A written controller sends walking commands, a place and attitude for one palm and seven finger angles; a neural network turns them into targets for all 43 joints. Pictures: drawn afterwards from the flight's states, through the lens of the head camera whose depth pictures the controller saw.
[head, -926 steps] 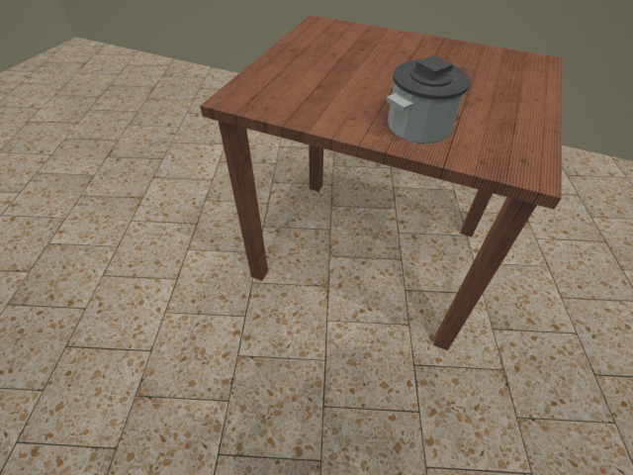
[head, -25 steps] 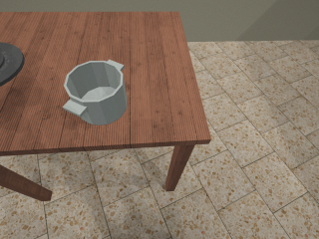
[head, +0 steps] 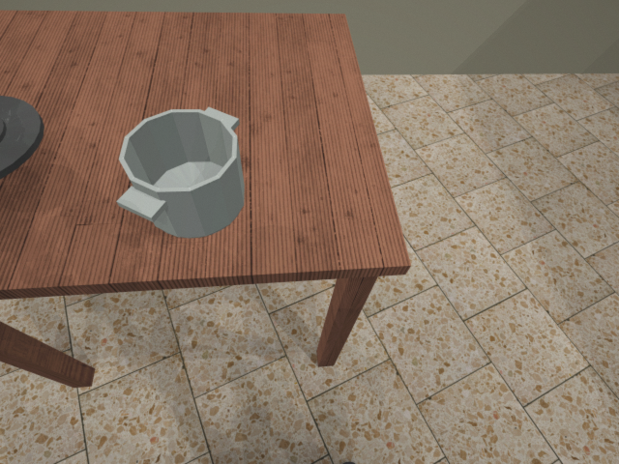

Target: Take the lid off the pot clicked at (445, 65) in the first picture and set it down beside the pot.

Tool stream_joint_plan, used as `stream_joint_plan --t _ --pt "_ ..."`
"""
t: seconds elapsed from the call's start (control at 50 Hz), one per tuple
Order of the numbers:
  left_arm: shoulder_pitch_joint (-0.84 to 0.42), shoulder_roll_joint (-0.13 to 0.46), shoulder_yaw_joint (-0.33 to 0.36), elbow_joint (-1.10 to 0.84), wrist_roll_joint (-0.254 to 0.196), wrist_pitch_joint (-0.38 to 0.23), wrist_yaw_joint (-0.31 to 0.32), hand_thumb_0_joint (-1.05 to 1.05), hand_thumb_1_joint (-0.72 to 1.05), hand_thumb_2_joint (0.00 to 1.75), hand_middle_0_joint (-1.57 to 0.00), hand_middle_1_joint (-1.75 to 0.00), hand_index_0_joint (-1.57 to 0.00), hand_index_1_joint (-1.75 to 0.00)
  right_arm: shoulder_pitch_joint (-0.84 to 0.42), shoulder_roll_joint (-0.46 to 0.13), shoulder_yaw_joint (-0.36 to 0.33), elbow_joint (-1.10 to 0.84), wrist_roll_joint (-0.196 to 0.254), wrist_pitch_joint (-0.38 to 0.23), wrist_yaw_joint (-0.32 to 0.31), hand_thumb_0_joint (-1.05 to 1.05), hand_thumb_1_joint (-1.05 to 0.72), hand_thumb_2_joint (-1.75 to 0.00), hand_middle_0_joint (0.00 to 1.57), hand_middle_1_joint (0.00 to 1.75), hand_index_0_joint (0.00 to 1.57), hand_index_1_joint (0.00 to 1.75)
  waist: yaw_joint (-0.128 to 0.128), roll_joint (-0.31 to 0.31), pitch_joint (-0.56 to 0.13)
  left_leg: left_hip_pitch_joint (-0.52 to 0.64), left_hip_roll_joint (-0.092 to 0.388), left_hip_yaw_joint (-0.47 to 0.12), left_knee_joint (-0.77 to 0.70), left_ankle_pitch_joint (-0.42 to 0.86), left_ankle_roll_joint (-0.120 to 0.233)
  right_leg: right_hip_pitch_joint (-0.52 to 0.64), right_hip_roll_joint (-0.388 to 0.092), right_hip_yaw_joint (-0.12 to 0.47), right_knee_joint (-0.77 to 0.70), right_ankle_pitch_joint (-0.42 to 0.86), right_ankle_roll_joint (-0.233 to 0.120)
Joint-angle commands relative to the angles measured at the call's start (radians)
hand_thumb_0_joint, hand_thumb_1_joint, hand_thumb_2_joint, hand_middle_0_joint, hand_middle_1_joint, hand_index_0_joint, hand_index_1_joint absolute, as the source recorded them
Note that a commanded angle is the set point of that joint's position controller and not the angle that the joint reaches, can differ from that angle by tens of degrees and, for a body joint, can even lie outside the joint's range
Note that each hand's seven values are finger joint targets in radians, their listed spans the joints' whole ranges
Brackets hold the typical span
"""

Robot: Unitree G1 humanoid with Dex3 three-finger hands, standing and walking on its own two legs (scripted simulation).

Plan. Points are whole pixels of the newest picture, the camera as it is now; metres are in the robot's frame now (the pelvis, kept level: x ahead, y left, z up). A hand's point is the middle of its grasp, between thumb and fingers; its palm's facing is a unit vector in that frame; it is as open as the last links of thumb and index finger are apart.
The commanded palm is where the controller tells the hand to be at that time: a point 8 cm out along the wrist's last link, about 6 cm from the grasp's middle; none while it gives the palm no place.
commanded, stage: lower the lid onto the table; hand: left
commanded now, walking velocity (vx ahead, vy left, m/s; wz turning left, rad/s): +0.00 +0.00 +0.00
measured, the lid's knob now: out of the picture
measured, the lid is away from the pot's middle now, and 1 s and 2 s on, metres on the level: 0.23 0.23 0.22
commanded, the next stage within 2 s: open the fingers wide in 1.80 s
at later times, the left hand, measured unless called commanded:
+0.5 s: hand out of the picture +0.45 +0.36 +0.14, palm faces -0.45 -0.23 -0.86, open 8.9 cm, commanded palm +0.51 +0.37 +0.21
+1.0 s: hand out of the picture +0.47 +0.36 +0.11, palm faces -0.47 -0.24 -0.85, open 8.9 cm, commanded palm +0.52 +0.37 +0.17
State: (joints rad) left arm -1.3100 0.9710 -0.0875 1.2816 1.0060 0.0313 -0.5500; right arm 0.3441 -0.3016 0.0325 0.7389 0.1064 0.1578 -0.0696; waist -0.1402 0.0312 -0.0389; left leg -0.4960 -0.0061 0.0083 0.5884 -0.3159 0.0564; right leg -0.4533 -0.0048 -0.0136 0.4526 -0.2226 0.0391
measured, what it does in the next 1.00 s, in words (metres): stands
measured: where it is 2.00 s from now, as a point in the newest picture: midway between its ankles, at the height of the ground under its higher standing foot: outside the picture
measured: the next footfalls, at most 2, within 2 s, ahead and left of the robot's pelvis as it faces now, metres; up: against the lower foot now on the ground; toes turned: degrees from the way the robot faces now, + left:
none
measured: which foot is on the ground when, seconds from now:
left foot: down 0.00-1.00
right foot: down 0.00-1.00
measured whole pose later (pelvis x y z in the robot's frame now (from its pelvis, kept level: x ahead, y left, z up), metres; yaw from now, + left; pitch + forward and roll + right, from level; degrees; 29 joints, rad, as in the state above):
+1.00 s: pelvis -0.01 +0.01 -0.02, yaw -1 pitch +17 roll -4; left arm -1.27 0.99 -0.05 1.33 1.02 -0.05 -0.50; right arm 0.37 -0.29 0.05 0.73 0.10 0.16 -0.09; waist -0.18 0.03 -0.05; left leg -0.66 0.01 0.01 0.74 -0.37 0.06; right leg -0.60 0.01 -0.01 0.58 -0.26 0.05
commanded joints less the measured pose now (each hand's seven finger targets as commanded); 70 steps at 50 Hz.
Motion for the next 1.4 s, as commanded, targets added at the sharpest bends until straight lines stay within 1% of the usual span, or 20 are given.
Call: stream_joint_plan --t 0.0,0.06,0.08,0.18,0.24,0.28,0.34,0.42,0.54,0.58,0.7,0.74,0.8,0.94,1.0,1.14,1.18,1.26,1.34,1.38 --pt "-0.499 0.275 0.045 -0.253 -0.003 -0.009 0.049 0.00 0.49 0.99 -0.68 -1.11 -0.75 -1.12 0.121 -0.193 -0.061 -0.046 -0.010 -0.008 -0.016 0.00 -0.90 -0.90 0.20 0.30 0.20 0.30 -0.002 0.186 -0.462 0.376 -0.001 -0.041 0.009 0.645 -0.022 0.070 0.068 -0.041 0.014 0.277 -0.055" --pt "-0.470 0.218 0.009 -0.222 -0.015 -0.011 0.047 0.00 0.49 0.99 -0.68 -1.11 -0.75 -1.12 0.128 -0.191 -0.061 -0.040 -0.007 -0.013 -0.018 0.00 -0.90 -0.90 0.20 0.30 0.20 0.30 -0.010 0.180 -0.431 0.387 0.003 -0.047 0.013 0.663 -0.030 0.030 0.073 -0.053 0.015 0.259 -0.059" --pt "-0.469 0.268 0.048 -0.222 -0.007 -0.014 0.051 0.00 0.49 0.99 -0.68 -1.11 -0.75 -1.12 0.134 -0.195 -0.061 -0.037 -0.011 -0.012 -0.018 0.00 -0.90 -0.90 0.20 0.30 0.20 0.30 -0.003 0.175 -0.437 0.375 0.002 -0.046 0.021 0.646 -0.026 0.036 0.073 -0.045 0.020 0.259 -0.054" --pt "-0.490 0.278 0.052 -0.237 -0.002 -0.026 0.060 0.00 0.49 0.99 -0.68 -1.11 -0.75 -1.12 0.135 -0.195 -0.060 -0.039 -0.012 -0.013 -0.023 0.00 -0.90 -0.90 0.20 0.30 0.20 0.30 -0.006 0.183 -0.474 0.374 0.002 -0.050 0.029 0.636 -0.028 0.035 0.072 -0.045 0.032 0.256 -0.055" --pt "-0.448 0.282 0.044 -0.160 -0.001 -0.027 0.061 0.00 0.49 0.99 -0.68 -1.11 -0.75 -1.12 0.128 -0.196 -0.050 -0.043 -0.009 -0.012 -0.029 0.00 -0.90 -0.90 0.20 0.30 0.20 0.30 -0.015 0.101 -0.389 0.255 -0.011 -0.025 0.014 0.443 -0.005 0.052 0.067 -0.040 0.030 0.218 -0.053" --pt "-0.489 0.301 0.057 -0.231 0.003 -0.038 0.070 0.00 0.49 0.99 -0.68 -1.11 -0.75 -1.12 0.134 -0.196 -0.054 -0.045 -0.012 -0.013 -0.032 0.00 -0.90 -0.90 0.20 0.30 0.20 0.30 -0.003 0.179 -0.478 0.325 -0.007 -0.035 0.028 0.541 -0.015 0.052 0.067 -0.038 0.045 0.248 -0.056" --pt "-0.438 0.311 0.056 -0.139 0.008 -0.041 0.071 0.00 0.49 0.99 -0.68 -1.11 -0.75 -1.12 0.133 -0.194 -0.044 -0.046 -0.009 -0.013 -0.038 0.00 -0.90 -0.90 0.20 0.30 0.20 0.30 -0.017 0.105 -0.396 0.231 -0.014 -0.020 0.029 0.429 -0.003 0.053 0.068 -0.037 0.044 0.220 -0.052" --pt "-0.510 0.290 0.038 -0.211 0.003 -0.049 0.077 0.00 0.49 0.99 -0.68 -1.11 -0.75 -1.12 0.148 -0.195 -0.051 -0.041 -0.010 -0.015 -0.042 0.00 -0.90 -0.90 0.20 0.30 0.20 0.30 -0.022 0.197 -0.457 0.314 -0.001 -0.043 0.038 0.501 -0.017 0.006 0.070 -0.042 0.050 0.210 -0.056" --pt "-0.445 0.276 0.033 -0.137 0.000 -0.052 0.075 0.00 0.49 0.99 -0.68 -1.11 -0.75 -1.12 0.163 -0.197 -0.047 -0.033 -0.010 -0.017 -0.043 0.00 -0.90 -0.90 0.20 0.30 0.20 0.30 -0.030 0.153 -0.407 0.261 -0.003 -0.041 0.053 0.463 -0.014 -0.025 0.075 -0.047 0.061 0.190 -0.054" --pt "-0.492 0.303 0.049 -0.205 -0.001 -0.059 0.079 0.00 0.49 0.99 -0.68 -1.11 -0.75 -1.12 0.169 -0.201 -0.050 -0.029 -0.012 -0.013 -0.044 0.00 -0.90 -0.90 0.20 0.30 0.20 0.30 -0.021 0.203 -0.471 0.300 0.003 -0.047 0.059 0.511 -0.022 -0.020 0.075 -0.044 0.070 0.205 -0.055" --pt "-0.494 0.273 0.041 -0.194 0.003 -0.064 0.084 0.00 0.49 0.99 -0.68 -1.11 -0.75 -1.12 0.191 -0.195 -0.055 -0.025 -0.015 -0.017 -0.043 0.00 -0.90 -0.90 0.20 0.30 0.20 0.30 -0.033 0.238 -0.495 0.352 0.011 -0.064 0.093 0.618 -0.036 -0.082 0.084 -0.053 0.083 0.206 -0.053" --pt "-0.434 0.289 0.055 -0.129 0.006 -0.065 0.084 0.00 0.49 0.99 -0.68 -1.11 -0.75 -1.12 0.192 -0.197 -0.048 -0.024 -0.015 -0.014 -0.043 0.00 -0.90 -0.90 0.20 0.30 0.20 0.30 -0.033 0.168 -0.429 0.276 0.006 -0.056 0.094 0.551 -0.029 -0.075 0.086 -0.056 0.088 0.194 -0.052" --pt "-0.464 0.322 0.072 -0.185 0.014 -0.074 0.092 0.00 0.49 0.99 -0.68 -1.11 -0.75 -1.12 0.194 -0.196 -0.049 -0.034 -0.015 -0.008 -0.044 0.00 -0.90 -0.90 0.20 0.30 0.20 0.30 -0.023 0.225 -0.497 0.297 0.002 -0.053 0.108 0.606 -0.032 -0.055 0.083 -0.049 0.104 0.232 -0.053" --pt "-0.413 0.324 0.080 -0.142 0.012 -0.075 0.093 0.00 0.49 0.99 -0.68 -1.11 -0.75 -1.12 0.198 -0.195 -0.047 -0.044 -0.012 0.003 -0.043 0.00 -0.90 -0.90 0.20 0.30 0.20 0.30 -0.034 0.159 -0.457 0.243 0.003 -0.052 0.122 0.553 -0.023 -0.073 0.084 -0.052 0.114 0.212 -0.047" --pt "-0.417 0.340 0.089 -0.162 0.017 -0.084 0.099 0.00 0.49 0.99 -0.68 -1.11 -0.75 -1.12 0.202 -0.193 -0.046 -0.046 -0.012 0.003 -0.046 0.00 -0.90 -0.90 0.20 0.30 0.20 0.30 -0.029 0.222 -0.490 0.279 0.003 -0.053 0.139 0.611 -0.030 -0.091 0.086 -0.050 0.125 0.222 -0.050" --pt "-0.415 0.293 0.046 -0.127 0.008 -0.086 0.098 0.00 0.49 0.99 -0.68 -1.11 -0.75 -1.12 0.206 -0.192 -0.041 -0.043 -0.011 0.005 -0.051 0.00 -0.90 -0.90 0.20 0.30 0.20 0.30 -0.052 0.184 -0.443 0.222 0.006 -0.057 0.138 0.507 -0.023 -0.129 0.086 -0.055 0.132 0.174 -0.049" --pt "-0.439 0.350 0.087 -0.173 0.008 -0.095 0.105 0.00 0.49 0.99 -0.68 -1.11 -0.75 -1.12 0.212 -0.199 -0.042 -0.037 -0.015 0.007 -0.054 0.00 -0.90 -0.90 0.20 0.30 0.20 0.30 -0.042 0.213 -0.499 0.258 0.014 -0.061 0.148 0.550 -0.028 -0.124 0.084 -0.051 0.141 0.184 -0.048" --pt "-0.468 0.304 0.065 -0.214 0.000 -0.103 0.105 0.00 0.49 0.99 -0.68 -1.11 -0.75 -1.12 0.217 -0.190 -0.046 -0.032 -0.017 -0.001 -0.055 0.00 -0.90 -0.90 0.20 0.30 0.20 0.30 -0.043 0.296 -0.535 0.339 0.024 -0.080 0.168 0.681 -0.048 -0.177 0.093 -0.063 0.151 0.185 -0.053" --pt "-0.437 0.267 0.039 -0.137 0.001 -0.094 0.103 0.00 0.49 0.99 -0.68 -1.11 -0.75 -1.12 0.216 -0.193 -0.042 -0.029 -0.017 0.003 -0.053 0.00 -0.90 -0.90 0.20 0.30 0.20 0.30 -0.059 0.236 -0.455 0.251 0.019 -0.075 0.163 0.542 -0.037 -0.201 0.090 -0.063 0.148 0.142 -0.051" --pt "-0.450 0.295 0.066 -0.168 0.008 -0.100 0.113 0.00 0.49 0.99 -0.68 -1.11 -0.75 -1.12 0.224 -0.195 -0.044 -0.030 -0.020 0.005 -0.054 0.00 -0.90 -0.90 0.20 0.30 0.20 0.30 -0.049 0.256 -0.506 0.290 0.025 -0.090 0.174 0.597 -0.046 -0.211 0.092 -0.064 0.161 0.142 -0.053"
